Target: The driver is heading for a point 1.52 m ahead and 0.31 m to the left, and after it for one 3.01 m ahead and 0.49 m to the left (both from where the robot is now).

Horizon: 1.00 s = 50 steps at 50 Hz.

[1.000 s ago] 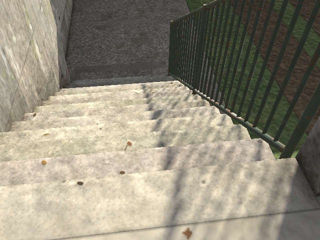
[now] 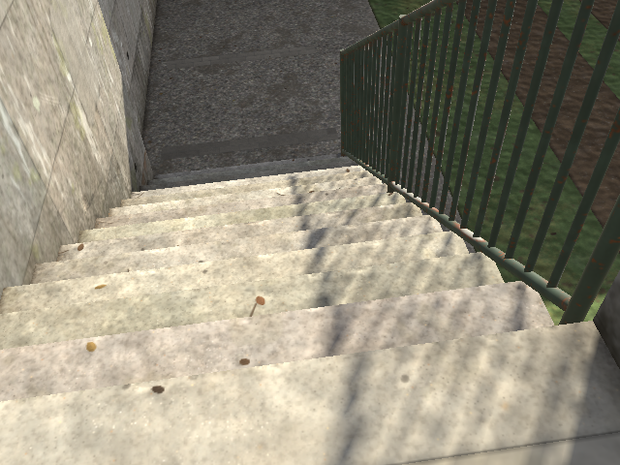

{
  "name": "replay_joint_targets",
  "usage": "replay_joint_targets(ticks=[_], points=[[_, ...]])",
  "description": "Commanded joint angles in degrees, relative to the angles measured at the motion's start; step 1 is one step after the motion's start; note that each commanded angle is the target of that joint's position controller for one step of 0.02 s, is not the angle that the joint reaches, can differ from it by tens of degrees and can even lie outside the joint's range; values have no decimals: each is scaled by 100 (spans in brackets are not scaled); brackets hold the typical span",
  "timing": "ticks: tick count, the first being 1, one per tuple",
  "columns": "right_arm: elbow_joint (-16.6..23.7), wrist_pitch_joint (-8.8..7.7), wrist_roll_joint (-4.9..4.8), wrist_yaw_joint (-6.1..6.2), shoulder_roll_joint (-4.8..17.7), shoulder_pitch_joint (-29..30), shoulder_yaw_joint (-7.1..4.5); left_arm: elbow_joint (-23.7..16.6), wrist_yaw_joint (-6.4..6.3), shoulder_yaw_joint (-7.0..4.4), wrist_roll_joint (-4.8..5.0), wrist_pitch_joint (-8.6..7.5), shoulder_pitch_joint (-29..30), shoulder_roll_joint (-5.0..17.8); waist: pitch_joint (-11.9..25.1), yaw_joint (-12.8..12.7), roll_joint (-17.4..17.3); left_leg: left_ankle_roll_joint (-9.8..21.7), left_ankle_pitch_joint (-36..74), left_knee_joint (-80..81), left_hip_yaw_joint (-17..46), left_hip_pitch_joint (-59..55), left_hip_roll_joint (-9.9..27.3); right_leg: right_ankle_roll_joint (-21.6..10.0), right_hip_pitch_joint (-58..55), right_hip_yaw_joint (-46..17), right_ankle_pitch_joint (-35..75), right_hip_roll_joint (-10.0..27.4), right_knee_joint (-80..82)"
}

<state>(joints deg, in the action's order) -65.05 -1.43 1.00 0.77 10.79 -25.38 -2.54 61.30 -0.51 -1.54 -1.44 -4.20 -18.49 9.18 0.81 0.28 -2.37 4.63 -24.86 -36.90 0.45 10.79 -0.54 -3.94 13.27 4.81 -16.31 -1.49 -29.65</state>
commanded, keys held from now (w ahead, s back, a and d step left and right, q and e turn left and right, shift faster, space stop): w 0.88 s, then w+q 0.12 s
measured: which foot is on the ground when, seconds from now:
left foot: up 0.00-0.40, down 0.42-0.96, up 0.98-1.00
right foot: down 0.00-0.44, up 0.46-0.94, down 0.96-1.00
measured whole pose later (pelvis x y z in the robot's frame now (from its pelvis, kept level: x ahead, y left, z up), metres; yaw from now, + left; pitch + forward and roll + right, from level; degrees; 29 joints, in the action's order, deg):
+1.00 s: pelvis +0.53 -0.02 -0.01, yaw +1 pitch -1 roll +1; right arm -60.7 -3.0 0.3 1.8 9.2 -27.0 -0.7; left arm 49.7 0.5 -1.9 -1.5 -4.2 -4.2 9.7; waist -4.5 2.6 0.0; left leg 5.8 -27.3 -48.0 -2.3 4.8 -3.7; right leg -6.2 22.6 5.5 -10.1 -2.5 -33.0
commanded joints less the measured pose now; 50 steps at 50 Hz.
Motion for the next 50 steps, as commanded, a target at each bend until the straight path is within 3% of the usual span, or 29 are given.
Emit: replay_joint_targets(ticks=[1,2,3,5,7,10,15,17,19,20,21,22,23,24,25,26,28,30,33,38,40,42,44,46,47,48,49,50], points=[[768,-197,204,-131,384,895,-32,326,-41,-211,1,83,-1720,839,-1140,-446,938,208,-252,-2527,-67,3501,166,-873,-1480,-3871,-3021,2303,2398],[762,-230,167,-188,265,935,-9,139,-5,-177,22,38,-1245,736,-1249,-243,601,182,287,-2621,43,3421,328,-796,-1131,-3348,-2420,2063,2431],[722,-263,113,-229,179,882,5,27,5,-154,34,-22,-988,663,-1176,-102,480,105,727,-2541,72,3228,443,-694,-1048,-2808,-1607,1805,2492],[685,-234,128,-281,269,887,-42,40,-22,-77,46,-129,-1031,447,-932,-20,464,-47,1202,-2419,-97,3066,474,-560,-1234,-1994,-111,1447,2446],[754,-169,110,-277,243,1065,-58,181,-37,-31,57,-166,-1401,374,-800,-36,590,-122,1386,-2381,-285,3223,424,-516,-1516,-1486,1386,1295,2234],[1063,-115,84,-267,151,1806,-29,255,-45,35,45,-170,-1697,324,-843,-143,698,-204,1589,-1971,-545,3359,329,-506,-1506,-1039,2881,1168,2081],[1514,-96,-2,-247,35,2882,96,242,-113,74,19,-186,-1742,421,-988,-278,860,-58,2053,-197,-967,2480,-2,-467,-1308,-674,4051,1098,2026],[1531,-106,-11,-188,196,2693,61,236,-136,44,17,-203,-1635,571,-835,-97,932,165,1972,107,-994,1879,-159,-434,-1507,-558,5165,1195,1675],[1268,-157,-30,-90,431,1720,-54,222,-159,-21,10,-224,-1466,744,-298,362,946,404,1722,227,-922,874,-400,-381,-1782,-463,6424,1263,540],[985,-201,-24,-51,553,853,-139,198,-152,-53,36,-204,-1328,816,121,738,892,521,1930,619,-853,-38,-432,-344,-1669,-408,6219,1207,-452],[738,-236,74,-6,790,35,-249,160,-120,-57,79,-192,-1280,781,530,1062,744,665,1778,874,-402,-1252,10,-306,-907,-325,4919,1007,-1744],[677,-259,178,-13,1318,-571,-374,-1,-88,-2,61,-184,-1430,381,1169,1008,-157,951,1272,929,1502,-2233,1598,-269,145,-89,1163,391,-3765],[735,-173,80,-88,1405,-266,-401,-30,-3,-46,223,-142,-1997,172,1521,553,-931,1764,672,2044,4218,-2845,2461,-161,1792,-653,-1304,-426,-5335],[831,-154,-63,-113,1114,426,-356,-152,-21,-112,103,-90,-1445,508,609,369,-253,1604,-269,2387,3652,-2053,2247,-234,2332,-862,-735,63,-5400],[915,-194,-70,-139,664,831,-232,-335,8,-152,41,-100,-828,587,-79,326,88,1408,-107,2520,2858,-1235,2028,-241,2425,-774,-333,256,-5181],[869,-254,-1,-142,397,951,-154,-366,12,-169,45,-99,-682,492,-443,106,419,1215,643,2660,2278,-569,1777,-232,2180,-789,-124,421,-4839],[740,-381,25,-69,126,803,-39,-321,60,-155,-50,65,-844,232,-470,-224,316,921,1485,2749,1392,153,1365,-126,1563,-800,-25,614,-4237],[616,-471,32,-39,273,418,-37,-391,83,-176,-33,201,-732,206,-535,-295,143,883,2187,2755,991,285,1195,-30,1604,-650,63,619,-3886],[574,-490,-25,-16,472,21,-42,-721,119,-197,-48,315,72,317,-706,-225,13,765,2792,2831,614,84,1064,73,2253,-443,754,733,-3157],[562,-450,-83,10,392,-540,44,-1161,145,-99,42,286,1273,234,-711,90,-105,454,4314,2605,173,-385,881,134,2253,-43,1754,531,-1545],[524,-439,-105,54,435,-713,61,-1295,139,-78,32,255,1663,288,-803,221,-92,369,4722,2558,106,-648,881,91,2156,51,1990,404,-876],[502,-382,-66,89,526,-747,78,-1451,135,-61,72,237,2004,306,-799,300,-225,336,5246,2412,57,-982,913,21,1973,196,1812,209,-541],[506,-323,6,94,564,-623,82,-1405,122,-74,53,208,1687,405,-528,156,-396,325,6467,1960,-129,-1140,987,-100,1335,263,1291,-36,-710],[548,-275,14,145,662,-423,76,-1157,85,-175,70,138,730,634,-145,-275,-398,317,7335,1021,35,-1296,1042,-271,422,27,740,-225,-563],[589,-243,-37,147,733,-206,62,-929,59,-238,64,68,-69,720,138,-685,-294,351,6946,84,75,-1179,987,-370,-312,-92,900,-177,-39],[689,-223,-124,130,634,-126,82,-766,12,-341,-57,-20,-916,1051,584,-1004,158,303,5344,-1445,-43,-362,752,-628,-1513,-889,1496,595,393],[797,-219,-57,131,108,-604,151,-831,33,-379,-130,-72,-1059,1406,1267,-613,1099,269,-295,-3222,-252,813,-69,-954,-2665,-2547,2475,2226,279],[662,-162,-147,128,326,-1198,15,-801,89,-420,74,13,-919,1421,1354,-437,1256,201,-698,-4184,225,1972,-433,-1556,-2822,-3791,1552,2546,835]])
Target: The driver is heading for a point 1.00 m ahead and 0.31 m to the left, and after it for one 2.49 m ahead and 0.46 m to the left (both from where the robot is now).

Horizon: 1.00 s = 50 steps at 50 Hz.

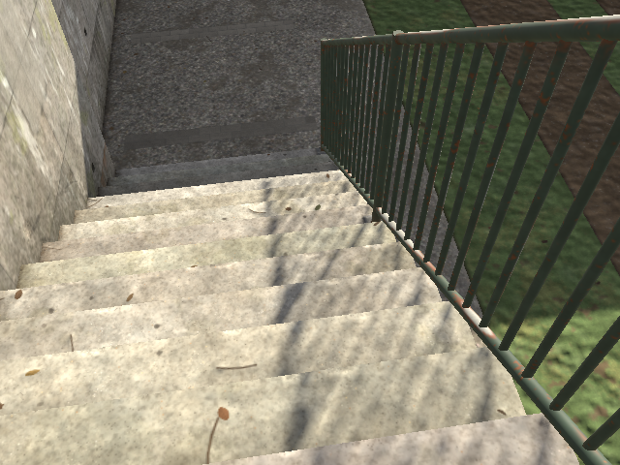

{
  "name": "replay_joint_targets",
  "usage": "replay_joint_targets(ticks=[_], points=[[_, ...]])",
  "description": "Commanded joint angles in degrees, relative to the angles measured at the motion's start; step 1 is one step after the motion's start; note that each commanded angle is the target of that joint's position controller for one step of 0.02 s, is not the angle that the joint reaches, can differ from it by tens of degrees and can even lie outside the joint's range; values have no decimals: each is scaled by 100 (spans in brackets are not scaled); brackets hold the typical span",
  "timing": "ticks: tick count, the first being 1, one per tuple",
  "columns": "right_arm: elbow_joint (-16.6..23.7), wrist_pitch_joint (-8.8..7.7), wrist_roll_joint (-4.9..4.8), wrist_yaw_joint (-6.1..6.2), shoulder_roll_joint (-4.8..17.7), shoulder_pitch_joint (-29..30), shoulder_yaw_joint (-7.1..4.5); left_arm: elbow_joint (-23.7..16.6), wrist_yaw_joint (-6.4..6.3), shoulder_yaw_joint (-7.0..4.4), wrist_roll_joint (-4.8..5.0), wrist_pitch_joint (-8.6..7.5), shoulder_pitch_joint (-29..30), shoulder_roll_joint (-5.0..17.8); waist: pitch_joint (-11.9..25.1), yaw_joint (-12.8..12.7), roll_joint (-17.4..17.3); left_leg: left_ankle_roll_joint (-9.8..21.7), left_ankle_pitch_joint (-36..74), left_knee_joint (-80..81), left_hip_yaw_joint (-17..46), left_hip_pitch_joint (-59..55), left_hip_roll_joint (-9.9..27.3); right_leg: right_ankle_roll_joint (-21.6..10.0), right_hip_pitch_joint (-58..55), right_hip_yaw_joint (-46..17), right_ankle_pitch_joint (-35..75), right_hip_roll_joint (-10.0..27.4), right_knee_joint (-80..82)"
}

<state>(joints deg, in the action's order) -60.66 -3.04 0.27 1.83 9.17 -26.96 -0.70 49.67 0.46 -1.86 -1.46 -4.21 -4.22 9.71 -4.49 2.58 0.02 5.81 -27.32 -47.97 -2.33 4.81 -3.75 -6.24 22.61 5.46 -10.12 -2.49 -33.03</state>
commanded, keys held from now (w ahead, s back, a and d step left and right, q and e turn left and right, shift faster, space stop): w+q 0.74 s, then w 0.18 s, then w+e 0.08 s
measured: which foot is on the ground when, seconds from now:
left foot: up 0.00-0.70, down 0.72-1.00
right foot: down 0.00-0.72, up 0.74-1.00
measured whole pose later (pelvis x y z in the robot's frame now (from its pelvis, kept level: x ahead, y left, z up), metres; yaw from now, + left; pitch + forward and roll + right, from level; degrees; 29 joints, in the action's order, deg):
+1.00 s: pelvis +0.39 +0.21 -0.20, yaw +27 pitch -2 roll -1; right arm -59.2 -2.6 0.3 0.2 10.3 -27.2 -2.1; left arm 51.3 -0.7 -2.3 -2.7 1.3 -11.9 11.8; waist -0.8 1.3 2.4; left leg 8.5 -24.9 -45.4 -2.6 18.9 -7.6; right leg 1.2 44.3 -3.5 -1.7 4.7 -70.3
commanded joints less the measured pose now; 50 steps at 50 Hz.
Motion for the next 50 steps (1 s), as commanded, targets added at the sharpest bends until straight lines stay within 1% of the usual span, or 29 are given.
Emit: replay_joint_targets(ticks=[1,3,6,9,11,13,15,21,22,23,24,27,28,31,33,35,36,37,38,39,40,41,42,44,46,47,48,49,50], points=[[243,30,-22,20,823,-576,-258,209,20,-309,150,44,-1735,942,966,-552,305,70,193,-3015,741,2818,294,-1140,-2859,-3212,145,2444,1652],[452,83,-44,-19,787,82,-340,104,30,-203,65,-36,-1125,628,94,-331,120,-34,819,-2480,755,2450,594,-757,-1583,-2073,829,2015,2136],[552,375,40,-54,513,84,-367,177,-66,-179,123,-207,-1375,621,63,-66,145,-194,1073,-1838,732,2006,752,-323,-1211,-1133,1798,1682,2202],[828,529,12,-126,681,615,-431,157,-141,-199,109,-185,-1596,837,119,-95,346,-228,1482,-1428,497,2468,721,-78,-1462,-437,3037,1520,2000],[873,612,95,-227,688,717,-427,305,-160,-261,64,-93,-2116,1029,340,-226,410,-235,1774,-1723,494,3061,783,-247,-1914,-400,3098,1663,1671],[1036,659,87,-256,710,1051,-429,283,-160,-227,67,-49,-2235,971,244,-281,359,-272,2029,-1644,562,3443,812,-255,-1894,-318,2813,1738,1577],[990,703,162,-247,838,1038,-498,315,-142,-228,-46,-116,-2475,1073,340,-311,399,-142,2601,-2153,539,3828,758,-339,-2060,-353,2320,1856,1118],[1294,786,253,-172,923,1859,-552,308,-100,-193,-80,-165,-2838,1043,-214,-482,509,-45,2604,-2348,378,4503,584,-267,-1867,-229,2399,2166,437],[1342,774,263,-176,905,1981,-530,325,-106,-209,-59,-172,-2860,1092,-285,-502,590,-55,2568,-2270,229,4530,605,-250,-1876,-150,2454,2205,361],[1397,735,306,-184,812,2284,-529,465,-137,-204,-43,-237,-3101,989,-528,-629,610,-21,3106,-1828,882,5175,807,-66,-2396,-374,1385,2429,223],[1546,679,261,-170,845,2728,-548,453,-156,-193,-88,-251,-3230,1000,-549,-827,474,-52,3424,-1269,751,5617,689,75,-2774,-354,318,2298,228],[1730,531,252,-190,864,3154,-574,608,-207,-181,-159,-321,-3496,955,-742,-1003,584,2,3671,-801,730,6044,743,22,-2953,-551,225,2684,-106],[1786,494,168,-293,928,3077,-566,476,-218,-151,-172,-352,-2966,913,-826,-739,129,-84,4878,361,586,4951,786,271,-1930,50,-429,2397,-189],[1536,530,-5,-657,544,2570,-418,374,-265,-143,-32,-328,-2149,951,-619,-507,224,-190,6698,1254,-316,1614,655,435,127,991,-1430,1921,-494],[1201,589,78,-516,764,1756,-490,456,-259,-160,38,-208,-2186,1004,-322,-289,199,-89,6106,1610,-596,1047,499,429,-524,1116,226,1822,-1869],[529,474,187,-218,1162,-219,-669,537,-351,-254,117,88,-2114,1242,720,613,565,185,5699,2366,-318,-761,530,417,-996,897,2124,1772,-4626],[329,390,330,-144,1457,-725,-767,564,-382,-366,287,165,-1796,1341,732,1254,-532,523,5699,3121,52,-1556,714,429,-280,909,-431,1007,-7425],[233,338,268,-173,2116,-568,-785,365,-361,-272,61,188,-2001,872,490,733,-1555,560,8165,1179,392,-2590,1132,473,2136,531,-4529,274,-9445],[448,233,23,-195,2193,-432,-651,-33,-294,-153,111,81,-2788,582,1658,3,-1672,826,9945,236,1460,-3390,1917,532,3004,-434,-3907,668,-9003],[549,282,-154,-218,1825,-260,-609,76,-291,-161,31,116,-2806,788,2047,18,-662,954,7792,856,1868,-2677,2149,615,2767,-462,-3326,932,-8324],[604,275,-141,-231,1450,-21,-484,195,-259,-175,-111,182,-2733,853,1304,-106,-245,932,5632,1467,1984,-1499,2006,546,2866,-503,-2529,945,-7935],[647,251,-93,-179,1484,287,-500,242,-237,-149,-240,246,-2747,682,1260,-337,-349,1375,3386,1902,2730,-737,2338,607,3000,-592,-2437,998,-7870],[674,107,-58,-207,1318,331,-405,116,-245,-129,-315,324,-2340,685,1044,-394,-265,1204,1897,2180,3004,404,2321,632,2743,-873,-1247,1151,-6518],[658,-26,23,-210,957,571,-251,-52,-186,-100,-190,508,-1523,664,63,-570,-128,907,738,2570,2830,2318,1810,865,2205,-910,-269,1114,-4909],[521,3,6,-97,1211,125,-308,88,-148,-124,-285,625,-1420,714,64,-458,-163,887,1587,2532,2889,2438,1691,1016,1873,-921,-64,1097,-4312],[521,-23,103,-114,1450,57,-394,235,-164,-137,-214,654,-1777,726,305,-544,-393,819,2155,2378,2778,2102,1716,922,1858,-920,505,976,-4389],[528,-26,59,-155,1381,-16,-389,226,-168,-161,-135,650,-1694,785,225,-522,-530,680,2318,2364,2698,2010,1663,839,1975,-999,622,950,-4243],[382,-86,-45,-137,912,45,-306,56,-114,-259,-58,541,-1280,953,-70,-481,-317,442,1157,1863,2376,1773,1327,663,2462,-1480,1828,878,-3260],[336,-114,-58,-111,815,-178,-256,55,-66,-253,-34,482,-1024,870,-101,-286,-376,298,647,1799,2383,1599,1275,529,2621,-1608,2159,654,-3032]])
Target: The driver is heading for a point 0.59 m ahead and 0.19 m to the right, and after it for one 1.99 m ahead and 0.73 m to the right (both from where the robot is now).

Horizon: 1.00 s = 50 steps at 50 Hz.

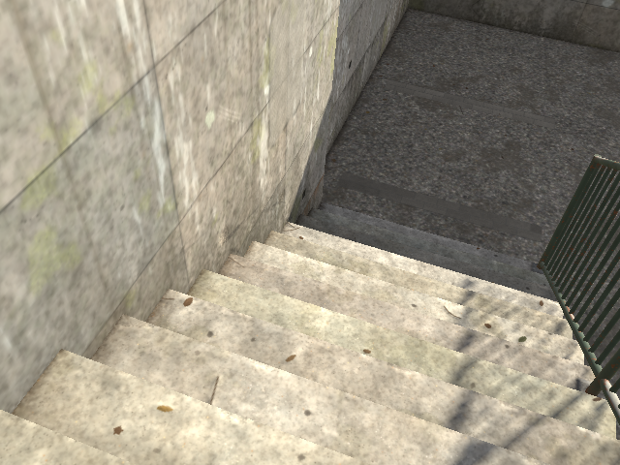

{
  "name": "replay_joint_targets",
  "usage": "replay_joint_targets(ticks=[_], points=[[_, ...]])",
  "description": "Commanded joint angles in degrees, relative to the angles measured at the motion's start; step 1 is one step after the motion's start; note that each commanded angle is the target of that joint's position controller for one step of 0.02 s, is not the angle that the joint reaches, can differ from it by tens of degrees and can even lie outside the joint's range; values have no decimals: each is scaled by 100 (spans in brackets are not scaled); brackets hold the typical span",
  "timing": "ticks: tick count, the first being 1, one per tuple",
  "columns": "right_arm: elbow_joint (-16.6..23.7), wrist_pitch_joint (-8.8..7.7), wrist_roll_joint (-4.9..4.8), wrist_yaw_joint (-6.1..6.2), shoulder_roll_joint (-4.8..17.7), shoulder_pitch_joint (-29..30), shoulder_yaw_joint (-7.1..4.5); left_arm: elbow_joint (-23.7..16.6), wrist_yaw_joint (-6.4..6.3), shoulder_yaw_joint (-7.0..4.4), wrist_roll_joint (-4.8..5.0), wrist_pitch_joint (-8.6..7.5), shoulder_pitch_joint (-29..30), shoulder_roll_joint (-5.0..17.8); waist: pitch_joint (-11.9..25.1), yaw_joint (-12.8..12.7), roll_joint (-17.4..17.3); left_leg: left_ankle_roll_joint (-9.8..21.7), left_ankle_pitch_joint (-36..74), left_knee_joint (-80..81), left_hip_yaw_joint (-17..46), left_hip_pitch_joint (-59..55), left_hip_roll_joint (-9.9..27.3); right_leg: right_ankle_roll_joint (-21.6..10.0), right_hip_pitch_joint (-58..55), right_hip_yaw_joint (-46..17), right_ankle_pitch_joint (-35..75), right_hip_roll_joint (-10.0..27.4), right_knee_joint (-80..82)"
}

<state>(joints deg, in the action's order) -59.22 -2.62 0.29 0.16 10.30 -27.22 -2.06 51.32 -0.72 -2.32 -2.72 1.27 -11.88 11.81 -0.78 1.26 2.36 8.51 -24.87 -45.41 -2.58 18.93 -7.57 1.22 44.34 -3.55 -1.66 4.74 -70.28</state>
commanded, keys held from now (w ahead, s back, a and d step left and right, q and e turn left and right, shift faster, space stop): w+e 0.90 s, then w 0.10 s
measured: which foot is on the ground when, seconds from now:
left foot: down 0.00-0.36, up 0.38-0.86, down 0.88-1.00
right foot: up 0.00-0.34, down 0.36-0.88, up 0.90-1.00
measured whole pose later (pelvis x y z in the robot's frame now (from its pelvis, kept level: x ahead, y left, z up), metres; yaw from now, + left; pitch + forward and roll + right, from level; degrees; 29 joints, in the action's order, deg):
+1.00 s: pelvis +0.56 -0.02 -0.35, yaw -29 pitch +0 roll -1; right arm -51.3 -3.5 0.3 -1.2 10.5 -17.5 -2.0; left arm 53.3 -2.0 -2.5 -1.7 1.0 -23.3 14.2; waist 3.0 -3.0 2.8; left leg 3.2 -16.9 -35.9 -1.3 18.8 -1.8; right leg -6.7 37.4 -4.7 -36.5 -5.4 -113.0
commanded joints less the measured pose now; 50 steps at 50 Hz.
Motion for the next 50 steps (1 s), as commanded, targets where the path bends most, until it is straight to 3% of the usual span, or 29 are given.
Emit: replay_joint_targets(ticks=[1,5,10,14,15,16,17,18,19,20,21,22,24,26,27,29,31,33,37,40,41,43,44,45,46,47,48,49,50], points=[[222,-176,-75,81,772,-66,-153,-44,131,-214,112,-73,-339,581,-530,-225,-448,-21,-269,1543,2108,498,1481,-275,131,-784,1958,-247,1326],[213,-247,10,156,680,-260,-88,-195,166,-247,74,-66,116,420,-674,-17,-565,5,-421,996,1935,226,1580,-274,254,-887,2583,-719,1798],[165,-251,215,242,560,-763,19,-378,224,-151,13,-192,794,247,-864,392,-474,-189,1383,-144,1169,189,1400,-372,-420,-135,2746,-922,2770],[148,-112,230,324,687,-774,22,-474,294,-6,238,-275,1023,65,-1032,670,-545,-89,2889,-988,903,-177,1438,-518,-1325,699,2008,-726,4069],[212,-112,294,328,875,-334,-8,-345,231,-61,245,-229,248,190,-498,204,-1003,-12,3592,-1725,895,16,1622,-689,-2240,880,1998,-729,3632],[191,-91,293,372,772,-388,8,20,225,-128,314,-215,-418,529,-382,25,-755,-16,4227,-2453,868,-618,1633,-847,-2277,406,1347,-400,4876],[133,-80,307,419,712,-363,21,262,241,-221,242,-203,-1121,695,-189,-266,-587,-36,4496,-3522,527,-615,1580,-934,-3005,724,1331,-552,5279],[208,-68,204,407,818,134,-65,556,238,-299,158,-171,-2025,794,-21,-999,35,-251,3224,-6118,-57,330,969,-1448,-4276,480,1911,-323,5981],[469,-67,180,321,529,91,-81,686,292,-353,235,-130,-2451,1076,430,-844,964,-487,-2155,-8329,-559,3167,252,-1785,-6611,-516,4725,603,3648],[960,-91,66,266,570,58,1,485,312,-288,363,-139,-2390,1203,1259,-596,663,-538,-2289,-8392,-36,4525,539,-2288,-7646,-1516,5793,1141,2808],[1128,-104,119,224,699,426,11,385,262,-294,428,-104,-2244,1188,1377,-718,21,-554,-1973,-7911,103,5105,676,-2543,-7428,-1855,4369,1438,3344],[1094,-94,167,204,737,507,33,404,135,-335,295,-105,-2154,1264,1027,-679,23,-595,-1484,-6984,561,5444,878,-2894,-6568,-2692,808,1794,4196],[1099,93,349,156,754,977,-5,416,44,-60,204,-236,-1742,722,-26,-178,-414,-740,7,-5394,674,5204,1181,-2314,-4396,-2505,-1359,1077,4340],[1337,227,301,100,694,1555,-2,66,-12,87,268,-406,-893,493,-744,309,-650,-1126,1847,-2433,505,3169,1204,-1891,-1349,-1656,-510,220,4847],[1175,253,449,53,422,1390,42,76,-20,16,249,-434,-941,720,-389,238,-184,-1134,2504,-2185,157,1869,1042,-1837,-714,-1589,305,80,4847],[630,269,346,20,500,249,-23,121,-31,-123,263,-411,-1189,1030,327,461,420,-1007,3277,-2814,217,1346,1059,-1801,-1379,-1554,1498,64,4236],[1121,241,237,66,931,1630,-219,291,-105,-24,299,-458,-1888,615,-149,-148,243,-942,3736,-1696,797,3318,1213,-1914,-2989,-2225,-85,-11,3611],[1452,130,311,-22,702,2512,-91,77,-238,-17,265,-404,-1894,527,-192,-426,-139,-995,4809,-187,771,2944,1045,-1773,-2730,-2159,-1741,-333,3185],[1544,28,197,-187,387,2439,-50,-151,-114,-45,143,-427,-1386,656,-302,-475,317,-931,5120,946,450,650,577,-1538,-1467,-1959,-2040,-689,2673],[1715,-90,-75,-70,525,2431,-88,-117,-215,-36,57,-300,-1753,544,-582,-836,596,-910,4784,2701,999,413,1019,-1437,-2475,-2231,-1639,-694,1898],[1636,-112,-95,-43,598,2148,-133,-69,-330,-41,-28,-204,-1818,597,-612,-807,458,-869,5004,3090,1039,108,1142,-1414,-2507,-2280,-1560,-737,1329],[1116,-81,-36,34,828,614,-297,56,-311,-64,-73,-74,-1968,714,-185,-143,-125,-758,5037,3895,894,-1450,1409,-1403,-2261,-1733,-1678,-1030,-967],[917,-29,16,16,1042,61,-344,78,-180,-127,6,-115,-2130,635,292,6,-800,-776,4996,3036,1118,-2790,1702,-1264,-1160,-1242,-3915,-1425,-2429],[903,-4,150,-37,1159,-530,-268,19,-77,-120,349,-183,-2816,375,1275,-226,-1490,-648,7342,160,1142,-4844,2423,-993,576,-659,-5830,-1547,-4719],[770,4,7,-158,1305,-925,-305,-74,-168,-22,464,-225,-2832,350,1684,-3,-1771,-528,6784,-146,1736,-5184,2982,-991,1664,-401,-5284,-1173,-5702],[737,-79,-106,-163,1670,-970,-436,-298,-166,3,374,-259,-2212,535,1605,184,-2167,305,2812,1220,2926,-4491,3461,-824,2360,-62,-4189,-970,-5391],[838,-79,-91,-126,1060,-448,-315,-318,-136,-72,58,-161,-1061,735,558,272,-1048,376,295,2298,2924,-3001,2993,-814,2473,-28,-3160,-768,-4986],[795,-126,-16,-105,1061,-438,-228,-412,-102,-105,-4,-96,-641,802,-19,310,-1239,559,439,2403,3231,-1956,3084,-734,2236,-224,-2826,-655,-4501],[562,-179,69,-131,718,-535,-107,-193,-96,-126,-35,1,-787,705,-509,58,-867,403,1068,2195,2952,-965,2782,-706,1947,-486,-2611,-576,-3984]])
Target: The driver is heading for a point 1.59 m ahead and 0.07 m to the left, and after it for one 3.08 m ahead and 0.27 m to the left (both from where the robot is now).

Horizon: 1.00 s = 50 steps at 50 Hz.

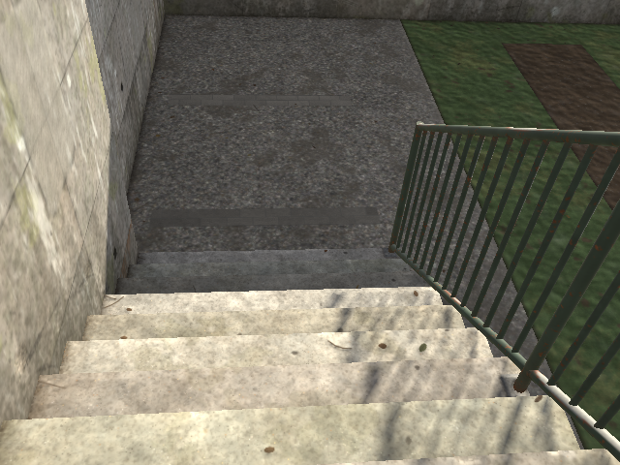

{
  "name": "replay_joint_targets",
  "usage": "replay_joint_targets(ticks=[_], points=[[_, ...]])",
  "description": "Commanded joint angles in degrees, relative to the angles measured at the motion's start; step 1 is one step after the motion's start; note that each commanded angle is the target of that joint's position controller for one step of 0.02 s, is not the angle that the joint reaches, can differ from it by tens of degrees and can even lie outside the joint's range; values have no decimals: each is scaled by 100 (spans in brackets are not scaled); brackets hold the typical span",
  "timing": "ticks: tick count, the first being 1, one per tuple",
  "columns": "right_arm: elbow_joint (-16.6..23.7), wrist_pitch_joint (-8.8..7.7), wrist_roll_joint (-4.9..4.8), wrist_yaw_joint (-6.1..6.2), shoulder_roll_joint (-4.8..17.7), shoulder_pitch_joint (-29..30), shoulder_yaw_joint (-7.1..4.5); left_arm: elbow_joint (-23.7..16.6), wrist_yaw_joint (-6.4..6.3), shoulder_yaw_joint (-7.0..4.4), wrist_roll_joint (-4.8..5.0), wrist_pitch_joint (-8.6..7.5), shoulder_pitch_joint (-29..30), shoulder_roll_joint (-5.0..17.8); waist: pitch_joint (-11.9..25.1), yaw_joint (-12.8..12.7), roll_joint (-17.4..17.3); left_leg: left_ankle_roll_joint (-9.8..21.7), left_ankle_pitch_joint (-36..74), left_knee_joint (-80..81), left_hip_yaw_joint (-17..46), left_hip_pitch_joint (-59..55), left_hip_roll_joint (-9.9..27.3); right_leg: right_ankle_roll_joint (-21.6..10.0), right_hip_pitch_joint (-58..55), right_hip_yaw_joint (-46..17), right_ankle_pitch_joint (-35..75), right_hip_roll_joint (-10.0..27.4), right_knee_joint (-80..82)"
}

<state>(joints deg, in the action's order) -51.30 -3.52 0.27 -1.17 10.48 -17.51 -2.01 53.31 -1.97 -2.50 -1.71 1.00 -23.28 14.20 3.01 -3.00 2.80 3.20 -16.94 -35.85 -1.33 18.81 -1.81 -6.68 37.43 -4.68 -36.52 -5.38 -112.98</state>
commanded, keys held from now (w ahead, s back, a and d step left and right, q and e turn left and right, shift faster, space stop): w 1.00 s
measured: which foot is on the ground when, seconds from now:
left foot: down 0.00-0.50, up 0.52-0.98, down 1.00-1.00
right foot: up 0.00-0.48, down 0.50-1.00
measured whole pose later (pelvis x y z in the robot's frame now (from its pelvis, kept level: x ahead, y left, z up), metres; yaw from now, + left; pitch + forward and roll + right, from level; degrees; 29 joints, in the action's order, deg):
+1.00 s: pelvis +0.51 +0.02 -0.32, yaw -3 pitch -2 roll -5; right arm -53.6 -1.7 1.1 -0.9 12.8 -9.0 -2.5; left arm 60.2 -3.4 -0.7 -2.5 -2.0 -27.8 10.5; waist 0.6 -5.3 -3.8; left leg 4.3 15.3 -20.5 -0.7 15.7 2.8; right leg -6.2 13.7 5.1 -47.8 -6.0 -77.1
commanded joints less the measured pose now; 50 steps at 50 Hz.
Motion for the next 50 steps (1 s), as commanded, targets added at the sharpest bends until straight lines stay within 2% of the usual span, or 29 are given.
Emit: replay_joint_targets(ticks=[1,2,3,4,6,8,10,12,16,19,22,24,25,26,27,28,29,30,31,33,34,35,36,40,43,46,48,49,50], points=[[-337,-169,79,28,435,-1316,20,-266,43,-99,-122,63,363,257,-1357,152,-561,508,634,827,2072,-124,1680,155,2553,-708,1932,415,1469],[-458,-212,118,13,368,-1391,47,-13,85,-49,-112,85,75,44,-1111,18,-840,342,673,809,1933,259,1502,170,2236,-550,2200,299,1574],[-260,-256,40,72,415,-954,108,-178,176,-62,-36,43,290,89,-1273,-242,-655,266,964,1153,1489,1190,1423,335,1438,-625,3202,261,3519],[-369,-250,53,93,570,-1142,87,-68,203,-69,-138,66,427,1,-1046,-94,-951,399,1360,1213,1527,1262,1416,397,985,-365,3536,129,3801],[-495,-235,94,130,1007,-1374,-42,262,168,-102,-144,107,14,-5,-420,-228,-1294,549,2412,923,1667,566,1564,339,706,-368,4238,109,3577],[-596,-218,-121,176,579,-1338,46,121,189,-163,-48,49,668,276,-708,-198,-801,352,1367,406,1284,-119,1094,260,1373,-735,4966,325,4760],[-755,-219,-6,253,622,-1881,48,50,232,-127,-49,-71,1408,158,-807,269,-788,402,571,189,1630,-527,1110,191,1628,-579,5511,263,5359],[-675,-215,67,328,591,-1720,77,-182,349,-18,-36,-164,2157,-51,-952,417,-510,490,-599,149,1413,366,956,298,531,-50,6681,191,6429],[-876,-144,201,282,520,-2077,112,-357,357,18,-25,-258,2641,-1,-1256,940,-706,676,383,-594,1464,-477,840,341,596,186,6199,281,7407],[-1063,51,342,337,403,-2226,115,-646,375,97,138,-381,2953,-139,-1524,1347,-820,781,1400,-1081,1363,-848,749,324,134,383,5643,544,8677],[-1122,216,279,454,530,-2093,93,-281,272,47,182,-381,1757,36,-1260,1020,-660,845,2522,-2281,1342,-674,897,153,-1561,461,5160,909,9573],[-1278,218,281,431,516,-1728,109,535,288,-137,64,-297,-332,399,-300,1,-351,776,2667,-4618,983,75,669,-48,-3915,552,6168,978,9627],[-1161,182,182,354,656,-1643,2,616,283,-206,49,-254,-895,603,-71,-395,784,549,-1218,-7266,78,1128,-361,-417,-4861,263,6760,1380,9989],[-973,143,-59,401,519,-2291,-53,663,366,-124,82,-261,-1052,561,864,141,962,397,-3808,-8267,241,3102,-342,-573,-7051,-472,9145,2358,7013],[-810,87,-105,441,759,-1965,-73,549,436,-107,175,-261,-1077,573,843,-157,682,488,-3131,-7781,561,4168,-57,-877,-7139,-840,7900,2673,7453],[-604,113,9,406,828,-1507,-91,562,347,-211,220,-208,-838,808,584,-129,817,399,-2413,-7372,527,4442,126,-1402,-6205,-1398,4752,2796,8226],[-601,196,199,354,926,-1114,-174,473,240,-144,185,-173,-431,472,0,72,459,226,-1920,-6874,473,4365,317,-1452,-4934,-1690,2809,2654,8805],[-643,226,282,284,894,-961,-226,416,188,17,92,-281,-84,113,-432,366,-82,109,-577,-5550,940,4134,415,-1112,-3915,-1454,2702,2332,8673],[-735,310,270,202,596,-1016,-172,367,139,68,81,-361,102,73,-878,664,35,-108,143,-4276,684,3033,549,-988,-2282,-1052,3660,2044,8912],[-792,420,416,151,227,-867,-153,539,50,6,121,-483,-149,291,-881,726,108,-336,894,-3245,285,1780,497,-958,-1099,-682,4839,1751,8830],[-1012,475,393,145,189,-1302,-153,546,66,-38,46,-527,-239,494,-547,838,318,-263,1542,-3708,189,1513,404,-947,-1089,-790,5131,1778,8573],[-901,486,276,147,297,-1183,-172,478,86,-12,133,-522,-236,412,-508,880,367,-212,1695,-3648,267,1593,472,-894,-1055,-802,5077,1745,8509],[-650,424,201,104,593,-481,-292,641,78,60,189,-593,-258,27,-752,794,135,-100,2709,-2683,742,2334,664,-715,-1541,-770,3696,1461,8226],[-340,229,291,-30,402,496,-164,478,-18,102,185,-613,-93,161,-672,532,-105,-76,5003,-1014,293,917,361,-471,-588,-579,1245,1119,7693],[-145,256,249,-50,386,1000,-67,501,-15,80,111,-531,-442,282,-1081,186,60,-131,4213,-426,180,852,269,-488,-810,-659,1405,1163,7108],[109,216,23,1,416,1283,-43,628,-132,56,-129,-387,-856,296,-1458,-254,25,-51,3616,1030,190,688,432,-549,-1557,-752,2241,1209,6255],[-101,200,9,73,570,674,-120,762,-253,73,-170,-242,-1072,315,-1398,-269,-152,102,2937,1940,173,326,598,-659,-2178,-796,3363,1235,5267],[-565,206,77,77,642,-766,-188,750,-237,64,-124,-213,-721,424,-697,430,-76,221,3540,1517,-223,-1353,496,-694,-1559,-650,3884,1199,3988],[-760,171,135,52,934,-1168,-253,751,-137,39,-35,-233,-1082,336,-497,503,-851,362,3489,2658,319,-1891,734,-520,-1472,-147,3071,509,2393]])
Velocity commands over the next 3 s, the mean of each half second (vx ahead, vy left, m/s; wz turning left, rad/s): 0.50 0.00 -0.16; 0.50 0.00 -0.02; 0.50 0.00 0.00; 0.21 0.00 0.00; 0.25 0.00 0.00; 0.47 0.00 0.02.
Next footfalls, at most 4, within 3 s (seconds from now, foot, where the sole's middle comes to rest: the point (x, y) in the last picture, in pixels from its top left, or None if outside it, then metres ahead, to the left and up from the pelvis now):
0.50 right None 0.36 -0.07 -0.95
1.00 left None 0.62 0.10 -1.13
1.56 right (344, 434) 0.93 -0.11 -1.32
2.02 left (272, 398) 1.07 0.14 -1.37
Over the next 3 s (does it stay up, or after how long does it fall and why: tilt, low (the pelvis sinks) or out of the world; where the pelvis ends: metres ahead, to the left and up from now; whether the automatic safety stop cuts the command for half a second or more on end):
stays up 1.36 -0.04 -0.88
